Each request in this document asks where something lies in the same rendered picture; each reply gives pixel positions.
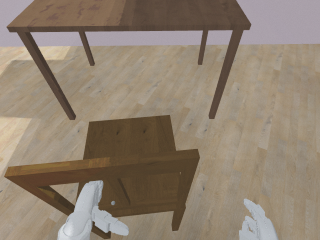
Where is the robot left forearm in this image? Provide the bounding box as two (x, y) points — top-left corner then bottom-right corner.
(57, 211), (93, 240)

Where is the right robot hand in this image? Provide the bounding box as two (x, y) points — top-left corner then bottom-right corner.
(239, 198), (279, 240)

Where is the table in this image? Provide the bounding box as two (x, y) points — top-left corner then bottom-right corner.
(7, 0), (252, 120)

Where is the chair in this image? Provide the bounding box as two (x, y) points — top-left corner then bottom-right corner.
(4, 115), (200, 239)

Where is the left robot hand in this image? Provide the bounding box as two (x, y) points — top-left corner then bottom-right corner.
(74, 180), (129, 236)

